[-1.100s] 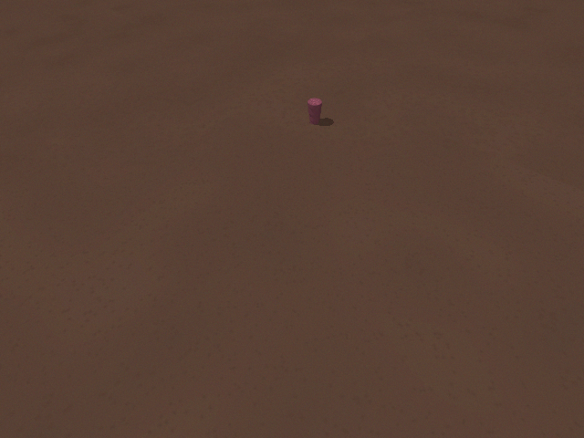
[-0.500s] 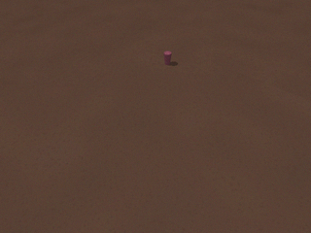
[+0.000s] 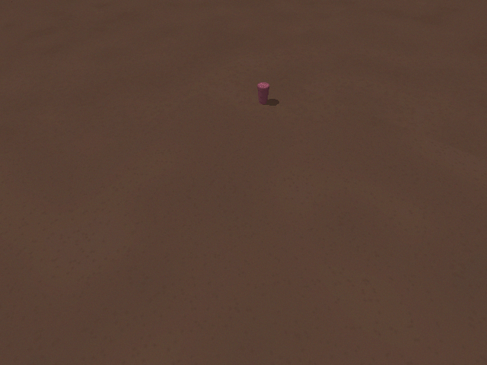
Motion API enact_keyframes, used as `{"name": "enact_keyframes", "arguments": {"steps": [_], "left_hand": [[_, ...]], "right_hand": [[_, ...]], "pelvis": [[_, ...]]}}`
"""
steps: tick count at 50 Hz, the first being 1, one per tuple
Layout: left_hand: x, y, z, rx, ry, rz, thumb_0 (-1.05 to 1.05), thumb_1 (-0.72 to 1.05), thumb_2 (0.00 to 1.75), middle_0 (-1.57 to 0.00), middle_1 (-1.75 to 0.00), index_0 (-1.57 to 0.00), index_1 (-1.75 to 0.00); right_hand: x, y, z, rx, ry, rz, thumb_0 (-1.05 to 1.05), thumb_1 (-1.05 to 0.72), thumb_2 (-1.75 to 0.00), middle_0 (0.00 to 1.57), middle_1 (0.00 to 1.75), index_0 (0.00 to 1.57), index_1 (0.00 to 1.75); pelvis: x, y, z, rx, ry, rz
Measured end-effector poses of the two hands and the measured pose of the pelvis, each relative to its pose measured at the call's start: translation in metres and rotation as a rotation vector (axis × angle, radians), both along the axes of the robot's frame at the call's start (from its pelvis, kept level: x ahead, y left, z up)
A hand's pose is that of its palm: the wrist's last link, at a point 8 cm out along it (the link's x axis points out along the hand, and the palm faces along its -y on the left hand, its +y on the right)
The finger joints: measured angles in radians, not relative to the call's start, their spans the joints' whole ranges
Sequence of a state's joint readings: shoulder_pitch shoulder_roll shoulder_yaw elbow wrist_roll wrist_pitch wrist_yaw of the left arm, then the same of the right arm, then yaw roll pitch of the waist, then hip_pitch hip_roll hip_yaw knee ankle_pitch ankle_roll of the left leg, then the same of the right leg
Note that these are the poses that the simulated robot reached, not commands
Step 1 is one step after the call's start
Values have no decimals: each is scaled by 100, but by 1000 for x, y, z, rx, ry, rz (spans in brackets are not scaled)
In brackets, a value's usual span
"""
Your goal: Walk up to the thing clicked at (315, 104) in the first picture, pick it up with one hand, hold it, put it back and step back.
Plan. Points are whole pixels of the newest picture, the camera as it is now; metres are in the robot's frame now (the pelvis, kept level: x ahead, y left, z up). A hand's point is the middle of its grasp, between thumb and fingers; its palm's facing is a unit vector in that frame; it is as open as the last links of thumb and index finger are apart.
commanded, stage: stand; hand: left
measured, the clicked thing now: (263, 93) +2.00 -0.08 -0.71
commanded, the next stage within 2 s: walk up in 0.02 s
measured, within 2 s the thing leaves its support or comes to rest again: neither
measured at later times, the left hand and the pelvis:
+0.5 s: hand (156, 352) +0.19 +0.20 -0.14, palm faces -0.02 -0.91 -0.41, open 7.4 cm; pelvis +0.13 -0.09 -0.01, yaw -6 degrees
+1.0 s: hand (194, 202) +0.55 +0.17 -0.15, palm faces -0.17 -0.92 -0.34, open 7.4 cm; pelvis +0.42 -0.09 -0.01, yaw -8 degrees
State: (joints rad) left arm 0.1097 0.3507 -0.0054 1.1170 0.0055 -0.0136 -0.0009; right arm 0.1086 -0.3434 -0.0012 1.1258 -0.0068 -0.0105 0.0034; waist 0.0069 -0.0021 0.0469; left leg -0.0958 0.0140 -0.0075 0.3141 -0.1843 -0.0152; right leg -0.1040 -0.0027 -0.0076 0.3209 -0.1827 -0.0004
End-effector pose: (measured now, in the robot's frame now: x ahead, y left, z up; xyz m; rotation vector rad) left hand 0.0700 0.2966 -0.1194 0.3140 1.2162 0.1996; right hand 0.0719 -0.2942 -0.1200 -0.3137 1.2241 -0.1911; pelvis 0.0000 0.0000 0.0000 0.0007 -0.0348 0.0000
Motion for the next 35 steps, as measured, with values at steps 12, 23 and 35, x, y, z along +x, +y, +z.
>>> {"name": "enact_keyframes", "arguments": {"steps": [12, 23, 35], "left_hand": [[51, 5, 20, 36, -41, -90, 1, 90, 90, -21, -30, -20, -30], [108, -48, 22, 91, -122, -51, 0, 90, 90, -21, -30, -20, -30], [186, -70, -8, 2, 18, -41, 0, 90, 90, -21, -30, -21, -30]], "right_hand": [[-14, -61, 7, -30, -57, -79, 0, -90, -90, 21, 30, 21, 30], [82, -137, -10, -35, -77, -72, 1, -91, -90, 20, 30, 20, 30], [251, -133, 23, -26, -155, 24, 1, -91, -90, 20, 30, 20, 30]], "pelvis": [[29, -28, -6, 23, 15, -72], [111, -89, -22, -26, -14, -93], [234, -99, -16, -49, 14, -101]]}}
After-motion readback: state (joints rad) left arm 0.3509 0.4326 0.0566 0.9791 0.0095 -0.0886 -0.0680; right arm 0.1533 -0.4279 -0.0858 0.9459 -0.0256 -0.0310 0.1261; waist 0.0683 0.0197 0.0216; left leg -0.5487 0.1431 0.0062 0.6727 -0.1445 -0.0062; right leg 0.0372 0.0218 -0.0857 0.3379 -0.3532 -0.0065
